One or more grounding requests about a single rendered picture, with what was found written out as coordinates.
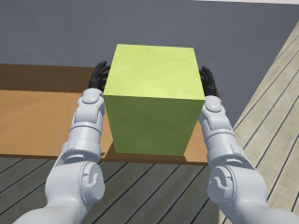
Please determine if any left robot hand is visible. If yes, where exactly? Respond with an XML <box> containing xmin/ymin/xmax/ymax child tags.
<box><xmin>88</xmin><ymin>61</ymin><xmax>111</xmax><ymax>93</ymax></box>

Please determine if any left robot upper arm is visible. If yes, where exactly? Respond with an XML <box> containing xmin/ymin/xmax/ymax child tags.
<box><xmin>12</xmin><ymin>161</ymin><xmax>106</xmax><ymax>224</ymax></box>

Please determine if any left robot forearm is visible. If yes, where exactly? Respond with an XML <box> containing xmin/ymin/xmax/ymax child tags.
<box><xmin>45</xmin><ymin>88</ymin><xmax>105</xmax><ymax>200</ymax></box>

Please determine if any right robot forearm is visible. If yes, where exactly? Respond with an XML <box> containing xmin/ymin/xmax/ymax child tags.
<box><xmin>198</xmin><ymin>95</ymin><xmax>268</xmax><ymax>197</ymax></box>

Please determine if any table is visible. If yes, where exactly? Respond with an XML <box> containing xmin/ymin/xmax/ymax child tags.
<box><xmin>0</xmin><ymin>63</ymin><xmax>227</xmax><ymax>166</ymax></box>

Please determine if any carton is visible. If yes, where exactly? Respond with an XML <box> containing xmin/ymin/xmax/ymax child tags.
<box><xmin>103</xmin><ymin>44</ymin><xmax>206</xmax><ymax>156</ymax></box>

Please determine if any right robot upper arm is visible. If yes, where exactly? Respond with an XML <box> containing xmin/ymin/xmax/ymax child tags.
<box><xmin>206</xmin><ymin>164</ymin><xmax>299</xmax><ymax>224</ymax></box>

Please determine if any right robot hand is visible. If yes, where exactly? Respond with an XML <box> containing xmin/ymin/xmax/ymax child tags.
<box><xmin>198</xmin><ymin>66</ymin><xmax>217</xmax><ymax>97</ymax></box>

